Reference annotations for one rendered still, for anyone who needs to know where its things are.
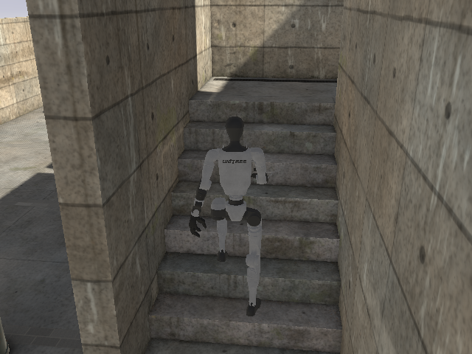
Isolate stairs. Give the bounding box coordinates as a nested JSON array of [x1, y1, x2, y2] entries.
[[144, 100, 342, 354]]

